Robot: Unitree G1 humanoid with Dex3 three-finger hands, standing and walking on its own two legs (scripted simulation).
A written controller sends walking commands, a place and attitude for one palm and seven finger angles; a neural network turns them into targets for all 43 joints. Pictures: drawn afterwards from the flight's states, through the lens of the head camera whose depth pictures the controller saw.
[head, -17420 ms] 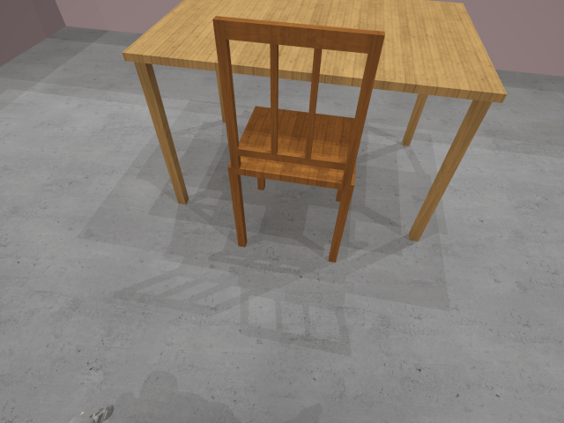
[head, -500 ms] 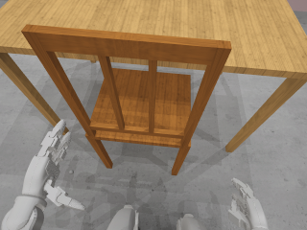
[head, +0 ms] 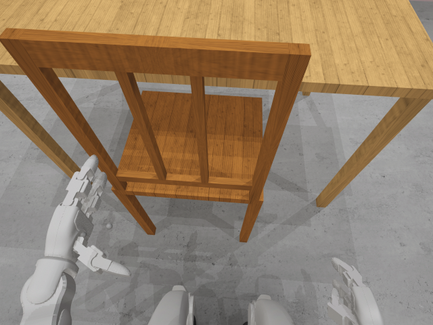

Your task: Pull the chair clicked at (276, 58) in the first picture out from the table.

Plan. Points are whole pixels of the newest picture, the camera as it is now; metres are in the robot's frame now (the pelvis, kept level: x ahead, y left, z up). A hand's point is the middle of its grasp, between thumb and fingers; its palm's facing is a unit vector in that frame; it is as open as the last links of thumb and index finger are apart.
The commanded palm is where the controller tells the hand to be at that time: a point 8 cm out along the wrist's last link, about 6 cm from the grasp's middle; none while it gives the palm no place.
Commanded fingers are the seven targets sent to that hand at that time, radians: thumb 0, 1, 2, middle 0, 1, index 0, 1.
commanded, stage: aim the fingers beside a spindle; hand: left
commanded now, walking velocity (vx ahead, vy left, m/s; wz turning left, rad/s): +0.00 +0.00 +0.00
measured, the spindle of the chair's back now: (148, 136) +0.46 +0.16 +0.03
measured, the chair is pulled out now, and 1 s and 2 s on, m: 0.00 0.00 0.00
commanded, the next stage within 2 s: none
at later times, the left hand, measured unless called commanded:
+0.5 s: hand (131, 219) +0.29 +0.16 +0.01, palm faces -0.07 -1.00 -0.05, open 17.0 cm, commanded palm +0.28 +0.22 +0.01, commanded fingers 0.00 -0.50 0.30 -0.06 -0.08 -0.06 -0.08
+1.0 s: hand (149, 209) +0.32 +0.14 -0.01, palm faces -0.07 -1.00 -0.05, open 17.0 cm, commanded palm +0.30 +0.20 -0.01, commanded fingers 0.00 -0.50 0.30 -0.06 -0.08 -0.06 -0.08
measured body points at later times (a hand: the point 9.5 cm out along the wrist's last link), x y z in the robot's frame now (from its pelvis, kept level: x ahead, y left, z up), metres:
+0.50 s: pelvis -0.01 +0.00 -0.02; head +0.10 +0.00 +0.42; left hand +0.29 +0.22 +0.01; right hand +0.16 -0.25 -0.11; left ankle +0.03 +0.12 -0.66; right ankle +0.00 -0.10 -0.66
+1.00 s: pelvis -0.01 +0.00 -0.03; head +0.11 +0.00 +0.40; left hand +0.32 +0.20 -0.01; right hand +0.15 -0.25 -0.14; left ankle +0.03 +0.12 -0.66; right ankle +0.00 -0.10 -0.66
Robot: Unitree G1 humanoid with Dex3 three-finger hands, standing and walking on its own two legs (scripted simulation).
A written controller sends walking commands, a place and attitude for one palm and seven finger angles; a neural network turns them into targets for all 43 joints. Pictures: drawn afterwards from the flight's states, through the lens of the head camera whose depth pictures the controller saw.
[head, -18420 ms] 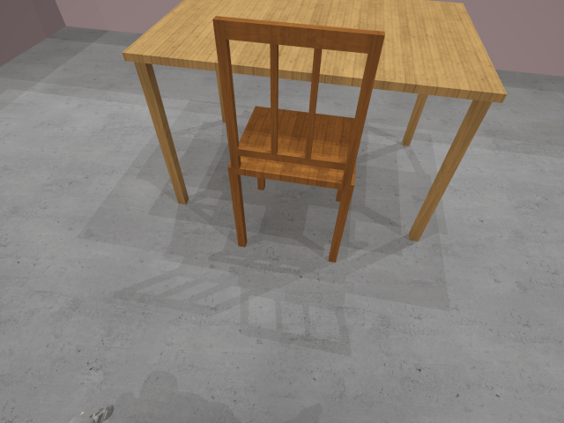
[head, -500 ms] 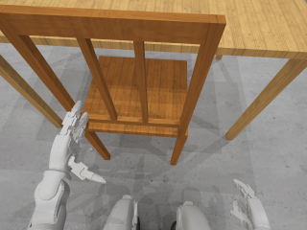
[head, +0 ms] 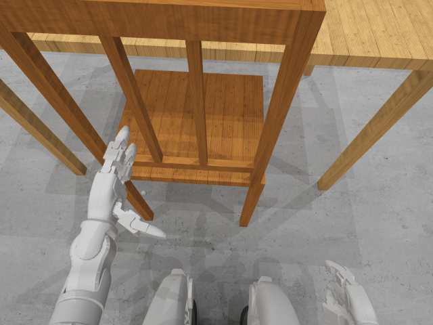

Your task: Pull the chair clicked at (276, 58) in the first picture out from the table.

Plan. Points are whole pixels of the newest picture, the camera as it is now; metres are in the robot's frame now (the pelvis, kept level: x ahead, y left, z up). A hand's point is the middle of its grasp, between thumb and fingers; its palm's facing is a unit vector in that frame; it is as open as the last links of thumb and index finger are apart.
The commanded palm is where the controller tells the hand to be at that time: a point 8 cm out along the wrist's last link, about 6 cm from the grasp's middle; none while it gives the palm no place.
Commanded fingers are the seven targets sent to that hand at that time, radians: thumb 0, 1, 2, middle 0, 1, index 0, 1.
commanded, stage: aim the fingers beside a spindle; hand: left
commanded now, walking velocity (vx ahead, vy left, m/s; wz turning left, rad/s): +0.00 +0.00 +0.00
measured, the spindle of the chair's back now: (141, 115) +0.47 +0.16 +0.06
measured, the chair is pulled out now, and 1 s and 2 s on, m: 0.00 0.00 0.00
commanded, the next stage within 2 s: none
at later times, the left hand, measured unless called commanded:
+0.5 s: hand (139, 197) +0.33 +0.15 +0.02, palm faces -0.06 -1.00 -0.06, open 17.0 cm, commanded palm +0.30 +0.20 +0.02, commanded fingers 0.00 -0.50 0.30 -0.06 -0.08 -0.06 -0.08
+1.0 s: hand (136, 196) +0.33 +0.15 +0.02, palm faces -0.05 -1.00 -0.05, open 17.0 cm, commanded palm +0.31 +0.20 +0.02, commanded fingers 0.00 -0.50 0.30 -0.06 -0.08 -0.06 -0.08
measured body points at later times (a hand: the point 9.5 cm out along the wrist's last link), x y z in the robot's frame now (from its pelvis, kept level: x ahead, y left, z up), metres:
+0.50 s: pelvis +0.00 +0.00 +0.00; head +0.12 +0.00 +0.43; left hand +0.32 +0.20 +0.03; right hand +0.17 -0.25 -0.11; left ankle +0.04 +0.11 -0.63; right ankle +0.02 -0.11 -0.63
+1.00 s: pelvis +0.00 +0.00 +0.00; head +0.12 +0.00 +0.43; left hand +0.33 +0.21 +0.02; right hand +0.17 -0.24 -0.11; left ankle +0.04 +0.11 -0.63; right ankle +0.02 -0.11 -0.63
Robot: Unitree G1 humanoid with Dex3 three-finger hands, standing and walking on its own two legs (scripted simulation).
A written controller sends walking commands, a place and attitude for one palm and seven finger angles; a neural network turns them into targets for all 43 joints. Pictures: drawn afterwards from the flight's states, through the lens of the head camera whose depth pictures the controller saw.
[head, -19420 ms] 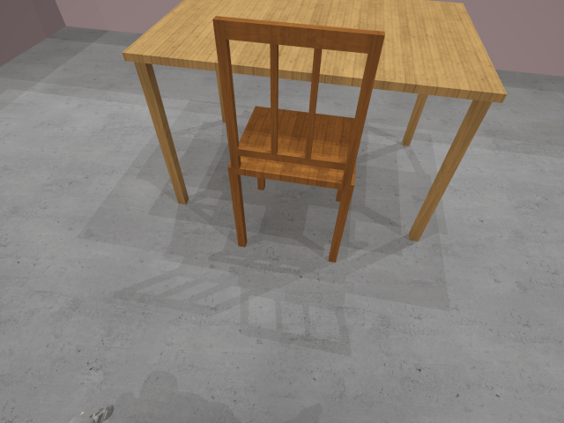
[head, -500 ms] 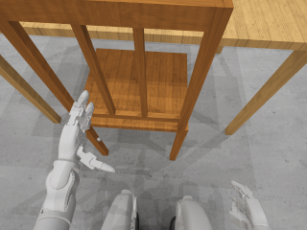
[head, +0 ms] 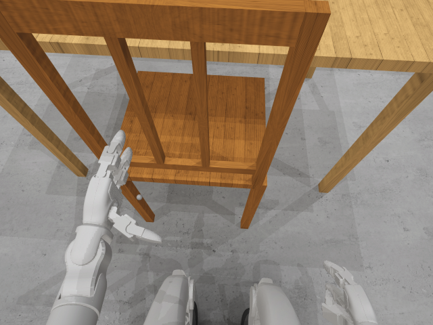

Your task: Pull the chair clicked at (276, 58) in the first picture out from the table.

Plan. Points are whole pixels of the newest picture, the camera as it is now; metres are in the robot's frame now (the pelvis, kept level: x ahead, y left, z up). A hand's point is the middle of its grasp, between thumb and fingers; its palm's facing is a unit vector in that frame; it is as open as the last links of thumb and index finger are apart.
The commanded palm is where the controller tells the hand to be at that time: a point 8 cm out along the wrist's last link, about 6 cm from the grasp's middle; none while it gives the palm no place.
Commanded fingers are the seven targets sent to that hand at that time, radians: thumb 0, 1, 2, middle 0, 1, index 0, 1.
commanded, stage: aim the fingers beside a spindle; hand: left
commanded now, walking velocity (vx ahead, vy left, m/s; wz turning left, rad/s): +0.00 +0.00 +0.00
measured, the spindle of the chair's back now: (144, 116) +0.47 +0.16 +0.06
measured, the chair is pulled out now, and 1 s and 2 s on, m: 0.00 0.00 0.00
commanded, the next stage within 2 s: push the fingers through the gap in 1.80 s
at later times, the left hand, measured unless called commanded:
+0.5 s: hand (143, 204) +0.31 +0.14 +0.02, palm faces -0.06 -1.00 -0.05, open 17.0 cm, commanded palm +0.30 +0.20 +0.03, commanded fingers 0.00 -0.50 0.30 -0.06 -0.08 -0.06 -0.08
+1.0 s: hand (143, 193) +0.33 +0.15 +0.02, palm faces -0.04 -1.00 -0.06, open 17.0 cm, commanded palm +0.30 +0.19 +0.02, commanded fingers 0.00 -0.50 0.30 -0.06 -0.08 -0.06 -0.08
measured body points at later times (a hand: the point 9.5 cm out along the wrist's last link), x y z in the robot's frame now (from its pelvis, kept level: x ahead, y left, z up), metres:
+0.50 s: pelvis +0.00 +0.00 +0.00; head +0.12 +0.00 +0.43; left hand +0.31 +0.20 +0.03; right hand +0.17 -0.25 -0.10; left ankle +0.04 +0.11 -0.63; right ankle +0.02 -0.11 -0.63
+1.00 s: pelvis +0.00 +0.00 +0.00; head +0.12 -0.01 +0.43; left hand +0.33 +0.20 +0.03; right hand +0.16 -0.25 -0.11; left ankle +0.04 +0.11 -0.63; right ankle +0.02 -0.11 -0.63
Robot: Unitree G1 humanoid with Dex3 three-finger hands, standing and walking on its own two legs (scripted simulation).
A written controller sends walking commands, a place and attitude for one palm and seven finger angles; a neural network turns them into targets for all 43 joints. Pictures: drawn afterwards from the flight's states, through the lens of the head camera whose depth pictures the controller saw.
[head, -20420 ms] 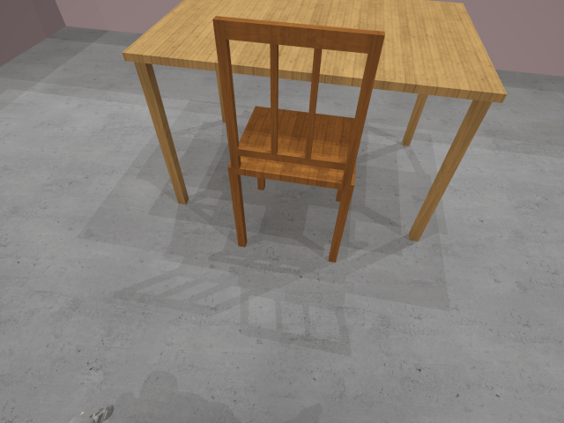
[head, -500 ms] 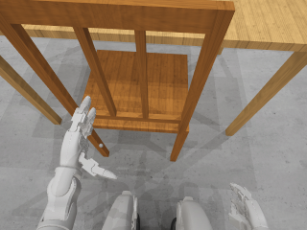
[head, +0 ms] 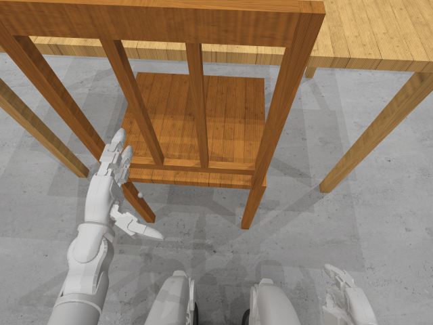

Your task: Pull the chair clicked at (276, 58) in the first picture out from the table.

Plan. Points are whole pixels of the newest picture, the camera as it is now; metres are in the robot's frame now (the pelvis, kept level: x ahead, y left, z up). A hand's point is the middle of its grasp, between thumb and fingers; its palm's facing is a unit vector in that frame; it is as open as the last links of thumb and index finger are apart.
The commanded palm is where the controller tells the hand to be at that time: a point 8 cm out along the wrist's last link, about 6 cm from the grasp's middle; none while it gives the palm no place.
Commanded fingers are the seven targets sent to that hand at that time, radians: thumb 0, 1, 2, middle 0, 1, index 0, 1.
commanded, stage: aim the fingers beside a spindle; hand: left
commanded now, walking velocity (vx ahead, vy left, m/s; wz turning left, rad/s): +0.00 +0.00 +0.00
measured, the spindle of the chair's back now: (142, 117) +0.47 +0.16 +0.06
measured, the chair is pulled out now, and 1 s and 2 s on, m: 0.00 0.00 0.00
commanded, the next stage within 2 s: push the fingers through the gap in 0.80 s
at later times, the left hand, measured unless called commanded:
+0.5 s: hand (148, 206) +0.31 +0.13 +0.02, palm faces -0.10 -0.99 -0.03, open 17.0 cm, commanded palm +0.31 +0.20 +0.03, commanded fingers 0.00 -0.50 0.30 -0.06 -0.08 -0.06 -0.08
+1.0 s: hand (136, 186) +0.35 +0.16 +0.03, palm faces -0.01 -1.00 -0.09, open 17.0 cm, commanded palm +0.32 +0.20 +0.02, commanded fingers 0.00 -0.50 0.30 -0.06 -0.08 -0.06 -0.08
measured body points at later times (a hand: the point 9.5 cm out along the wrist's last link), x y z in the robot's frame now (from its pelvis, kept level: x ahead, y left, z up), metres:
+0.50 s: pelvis +0.00 +0.00 +0.00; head +0.13 +0.00 +0.44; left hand +0.31 +0.19 +0.02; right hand +0.17 -0.25 -0.10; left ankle +0.04 +0.12 -0.62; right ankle +0.01 -0.11 -0.62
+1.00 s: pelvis +0.00 +0.00 +0.00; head +0.12 +0.00 +0.43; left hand +0.34 +0.21 +0.03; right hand +0.16 -0.25 -0.12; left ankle +0.04 +0.12 -0.62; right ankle +0.01 -0.11 -0.62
